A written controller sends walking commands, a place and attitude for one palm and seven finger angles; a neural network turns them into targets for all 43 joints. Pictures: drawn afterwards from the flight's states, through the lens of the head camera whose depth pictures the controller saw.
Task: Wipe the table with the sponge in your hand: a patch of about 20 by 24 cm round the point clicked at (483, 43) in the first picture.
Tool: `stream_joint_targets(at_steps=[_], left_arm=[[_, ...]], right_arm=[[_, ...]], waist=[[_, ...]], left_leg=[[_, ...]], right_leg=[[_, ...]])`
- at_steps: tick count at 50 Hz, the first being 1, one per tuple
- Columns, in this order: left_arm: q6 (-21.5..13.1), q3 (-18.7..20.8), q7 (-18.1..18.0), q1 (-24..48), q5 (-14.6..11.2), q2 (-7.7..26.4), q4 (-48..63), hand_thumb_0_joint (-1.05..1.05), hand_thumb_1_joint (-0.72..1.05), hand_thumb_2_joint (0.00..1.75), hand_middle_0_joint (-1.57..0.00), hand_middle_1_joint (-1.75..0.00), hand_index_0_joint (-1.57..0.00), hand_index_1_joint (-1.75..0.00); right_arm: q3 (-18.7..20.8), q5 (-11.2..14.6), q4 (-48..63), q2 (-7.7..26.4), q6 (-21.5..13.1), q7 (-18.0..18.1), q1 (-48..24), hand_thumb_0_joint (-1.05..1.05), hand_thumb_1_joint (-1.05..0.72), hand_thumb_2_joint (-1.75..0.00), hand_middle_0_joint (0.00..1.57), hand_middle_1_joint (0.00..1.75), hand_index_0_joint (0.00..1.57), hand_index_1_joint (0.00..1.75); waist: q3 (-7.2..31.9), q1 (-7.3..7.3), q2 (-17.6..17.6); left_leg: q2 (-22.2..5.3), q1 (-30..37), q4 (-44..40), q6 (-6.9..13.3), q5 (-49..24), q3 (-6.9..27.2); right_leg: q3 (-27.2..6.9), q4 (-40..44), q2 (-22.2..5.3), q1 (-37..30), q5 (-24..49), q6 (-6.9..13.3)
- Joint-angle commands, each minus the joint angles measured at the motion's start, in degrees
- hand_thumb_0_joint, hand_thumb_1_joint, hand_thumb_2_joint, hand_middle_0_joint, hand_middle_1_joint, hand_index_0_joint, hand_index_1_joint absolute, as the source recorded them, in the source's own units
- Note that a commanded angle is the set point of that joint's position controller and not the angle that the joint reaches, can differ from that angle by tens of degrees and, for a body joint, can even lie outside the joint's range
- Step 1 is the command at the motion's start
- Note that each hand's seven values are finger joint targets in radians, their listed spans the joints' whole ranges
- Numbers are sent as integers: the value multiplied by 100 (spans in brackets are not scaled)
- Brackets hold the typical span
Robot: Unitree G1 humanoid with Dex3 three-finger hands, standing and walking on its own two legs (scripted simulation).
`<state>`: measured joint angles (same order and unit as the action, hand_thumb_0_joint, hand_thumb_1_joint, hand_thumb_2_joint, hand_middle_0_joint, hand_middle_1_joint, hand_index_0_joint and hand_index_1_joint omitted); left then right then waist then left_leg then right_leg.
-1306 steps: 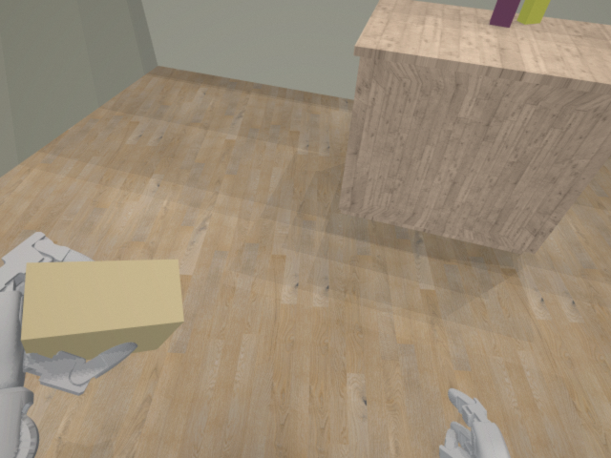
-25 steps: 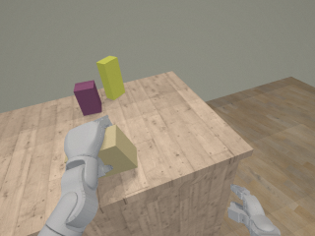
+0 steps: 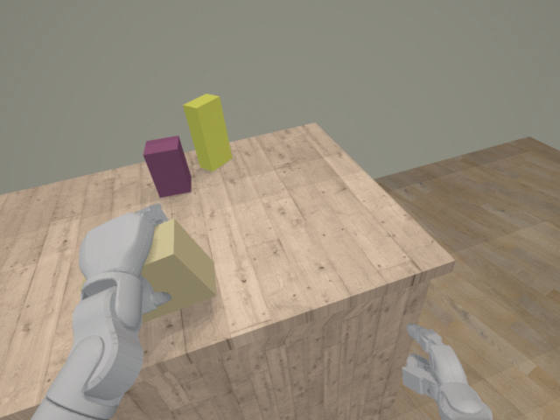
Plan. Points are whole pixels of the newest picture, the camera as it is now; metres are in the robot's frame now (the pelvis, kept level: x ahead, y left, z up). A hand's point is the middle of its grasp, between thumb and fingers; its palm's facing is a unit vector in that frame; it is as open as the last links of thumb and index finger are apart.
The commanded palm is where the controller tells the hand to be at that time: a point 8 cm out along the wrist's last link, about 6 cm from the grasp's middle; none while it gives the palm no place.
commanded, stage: wipe forward along the middle lane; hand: left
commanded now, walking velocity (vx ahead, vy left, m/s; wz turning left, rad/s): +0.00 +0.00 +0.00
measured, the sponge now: (162, 280) +0.27 +0.22 +0.10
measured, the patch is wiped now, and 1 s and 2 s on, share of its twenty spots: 1.00 1.00 1.00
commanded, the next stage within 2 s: slide back across to the first lane in 1.66 s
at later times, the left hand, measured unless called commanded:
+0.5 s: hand (140, 254) +0.29 +0.26 +0.13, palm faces +0.06 -0.05 -1.00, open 10.1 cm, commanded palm +0.26 +0.26 +0.18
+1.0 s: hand (135, 237) +0.33 +0.29 +0.13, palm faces -0.01 -0.04 -1.00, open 10.1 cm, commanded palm +0.31 +0.29 +0.16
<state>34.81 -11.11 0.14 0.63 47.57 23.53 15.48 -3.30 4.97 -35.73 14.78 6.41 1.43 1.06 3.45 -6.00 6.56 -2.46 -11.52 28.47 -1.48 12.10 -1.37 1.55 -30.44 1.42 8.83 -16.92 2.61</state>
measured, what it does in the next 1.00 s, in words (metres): stands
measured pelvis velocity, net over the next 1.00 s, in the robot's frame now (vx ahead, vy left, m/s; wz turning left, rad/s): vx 0.00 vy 0.00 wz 0.03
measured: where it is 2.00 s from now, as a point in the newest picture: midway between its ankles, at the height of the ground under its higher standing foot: outside the picture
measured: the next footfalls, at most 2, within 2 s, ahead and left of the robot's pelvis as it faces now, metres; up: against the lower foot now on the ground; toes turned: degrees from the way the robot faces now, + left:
none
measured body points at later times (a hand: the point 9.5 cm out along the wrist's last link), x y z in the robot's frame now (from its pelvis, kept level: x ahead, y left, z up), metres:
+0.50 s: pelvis +0.00 -0.01 +0.00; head -0.04 -0.07 +0.44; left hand +0.28 +0.25 +0.19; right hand +0.24 -0.22 -0.08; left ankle +0.04 +0.14 -0.73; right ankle +0.00 -0.09 -0.73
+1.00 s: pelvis +0.00 +0.00 +0.00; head -0.03 -0.05 +0.45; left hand +0.32 +0.28 +0.18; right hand +0.20 -0.24 -0.10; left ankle +0.04 +0.14 -0.73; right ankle +0.00 -0.09 -0.73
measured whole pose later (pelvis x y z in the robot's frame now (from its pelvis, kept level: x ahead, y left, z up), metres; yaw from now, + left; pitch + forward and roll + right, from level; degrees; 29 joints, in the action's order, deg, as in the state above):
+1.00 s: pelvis +0.00 +0.00 +0.00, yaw +2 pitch -1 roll +0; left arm 21.6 -6.5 5.4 21.8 53.9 27.7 -20.9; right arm -1.5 4.8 -40.6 17.0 2.8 4.4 6.4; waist 3.7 -3.6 6.3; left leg -2.2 -16.1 28.1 -0.9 11.1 0.6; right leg 3.2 -29.6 1.4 12.6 -16.1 2.8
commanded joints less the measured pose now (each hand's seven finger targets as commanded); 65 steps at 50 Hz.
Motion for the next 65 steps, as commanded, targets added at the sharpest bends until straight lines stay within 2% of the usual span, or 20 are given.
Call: stream_joint_targets(at_steps=[1, 8, 14, 16, 19, 20, 24, 27, 34, 38, 39, 42, 44, 45, 52, 54, 57, 59, 61, 65], left_arm=[[-103, 791, -119, 1283, 299, 1119, 636, 0, 10, 130, -120, -160, -120, -160], [-140, 795, 8, 1808, 444, 1255, -226, 0, 10, 130, -120, -160, -120, -160], [-259, 944, 103, 2032, 658, 1506, -493, 0, 10, 130, -120, -160, -120, -160], [-294, 736, 141, 2184, 669, 1301, -757, 0, 10, 130, -120, -160, -120, -160], [-305, 918, 197, 2362, 718, 1563, -1158, 0, 10, 130, -120, -160, -120, -160], [-320, 734, 217, 2625, 738, 1430, -1300, 0, 10, 130, -120, -160, -120, -160], [-495, 1102, 256, 2519, 699, 1746, -1537, 0, 10, 130, -120, -160, -120, -160], [-647, 883, 311, 2599, 596, 1455, -1728, 0, 10, 130, -120, -160, -120, -160], [-909, 1068, 313, 2984, 673, 1743, -2333, 0, 10, 130, -120, -160, -120, -160], [-1016, 828, 324, 3328, 697, 1541, -2916, 0, 10, 130, -120, -160, -120, -160], [-1032, 953, 327, 3406, 718, 1693, -3013, 0, 10, 130, -120, -160, -120, -160], [-1113, 780, 337, 3421, 750, 1498, -3194, 0, 10, 130, -120, -160, -120, -160], [-1184, 1013, 330, 3379, 812, 1766, -3237, 0, 10, 130, -120, -160, -120, -160], [-1214, 850, 331, 3395, 796, 1572, -3254, 0, 10, 130, -120, -160, -120, -160], [-1370, 860, 288, 3788, 837, 1643, -3875, 0, 10, 130, -120, -160, -120, -160], [-1435, 1045, 273, 4072, 910, 1919, -3929, 0, 10, 130, -120, -160, -120, -160], [-1496, 724, 230, 4386, 952, 1600, -4196, 0, 10, 130, -120, -160, -120, -160], [-1555, 899, 185, 4437, 976, 1778, -4223, 0, 10, 130, -120, -160, -120, -160], [-1580, 666, 137, 4587, 939, 1491, -4345, 0, 10, 130, -120, -160, -120, -160], [-1633, 786, 60, 4836, 955, 1674, -4652, 0, 10, 130, -120, -160, -120, -160]], right_arm=[[196, -40, 1065, 489, -477, 69, -1539, 0, -90, -90, 20, 30, 20, 30], [169, -56, 879, 554, -569, 185, -1490, 0, -90, -90, 20, 30, 20, 30], [211, -88, 817, 602, -670, 204, -1438, 0, -90, -90, 20, 30, 20, 30], [192, -82, 787, 575, -704, 198, -1440, 0, -90, -90, 20, 30, 20, 30], [220, -90, 680, 639, -702, 228, -1381, 0, -90, -90, 20, 30, 20, 30], [196, -79, 691, 617, -717, 243, -1385, 0, -90, -90, 20, 30, 20, 30], [253, -104, 603, 685, -761, 249, -1271, 0, -90, -90, 20, 30, 20, 30], [243, -84, 610, 662, -767, 263, -1219, 0, -90, -90, 20, 30, 20, 30], [298, -84, 506, 735, -777, 317, -935, 0, -90, -90, 20, 30, 20, 30], [306, -59, 433, 746, -759, 367, -813, 0, -90, -90, 20, 30, 20, 30], [319, -58, 416, 776, -755, 369, -743, 0, -90, -90, 20, 30, 20, 30], [331, -45, 449, 765, -739, 355, -673, 0, -90, -90, 20, 30, 20, 30], [369, -60, 429, 818, -709, 340, -589, 0, -90, -90, 20, 30, 20, 30], [358, -51, 492, 787, -694, 338, -561, 0, -90, -90, 20, 30, 20, 30], [390, -41, 375, 849, -632, 361, -385, 0, -90, -90, 20, 30, 20, 30], [409, -42, 341, 874, -635, 368, -313, 0, -90, -90, 20, 30, 20, 30], [413, -12, 326, 846, -648, 378, -235, 0, -90, -90, 20, 30, 20, 30], [427, -16, 347, 850, -637, 372, -177, 0, -90, -90, 20, 30, 20, 30], [428, 2, 348, 835, -633, 354, -122, 0, -90, -90, 20, 30, 20, 30], [441, 0, 307, 861, -605, 360, 7, 0, -90, -90, 20, 30, 20, 30]], waist=[[566, -108, -540], [307, -23, -742], [744, -121, -571], [663, -84, -681], [542, -63, -830], [514, -15, -895], [725, -81, -914], [612, 10, -942], [531, 98, -959], [345, 198, -1059], [414, 196, -951], [561, 187, -988], [816, 180, -888], [815, 193, -957], [339, 328, -1201], [440, 322, -992], [462, 371, -929], [738, 328, -804], [761, 376, -843], [784, 409, -982]], left_leg=[[364, 462, -200, 366, -584, 145], [386, 307, -227, 351, -346, 133], [428, 394, -228, 354, -609, 163], [430, 333, -223, 363, -572, 146], [438, 301, -244, 367, -420, 150], [444, 235, -235, 370, -384, 118], [459, 270, -170, 371, -568, 142], [447, 203, -152, 373, -539, 110], [456, 170, -163, 377, -420, 109], [451, 43, -159, 381, -273, 72], [442, 71, -223, 365, -251, 92], [452, -9, -196, 381, -312, 82], [456, 45, -176, 381, -469, 87], [463, -22, -144, 395, -492, 52], [431, -241, -154, 399, -155, 55], [423, -194, -225, 388, -136, 100], [431, -246, -259, 392, 46, 81], [433, -217, -299, 377, -22, 110], [432, -231, -272, 383, -1, 98], [421, -306, -316, 393, 82, 122]], right_leg=[[-513, 893, 30, 438, 330, 111], [-550, 1017, -15, 599, 115, 71], [-537, 867, -23, 313, 521, 109], [-450, 863, -36, 373, 528, 77], [-565, 975, -40, 453, 317, 73], [-491, 955, -63, 467, 303, 46], [-573, 873, -69, 281, 773, 59], [-480, 890, -96, 351, 850, 3], [-535, 985, -87, 451, 766, 12], [-467, 1058, -107, 627, 590, -24], [-445, 1056, -88, 606, 526, 1], [-351, 981, -103, 529, 678, -12], [-395, 916, -91, 385, 973, 12], [-327, 871, -108, 365, 1049, -15], [-347, 1028, -86, 786, 566, -52], [-336, 1028, -57, 803, 418, -4], [-244, 1027, -60, 921, 148, -6], [-229, 974, -43, 783, 230, 29], [-169, 941, -48, 823, 277, 17], [-137, 952, -31, 844, 168, 3]])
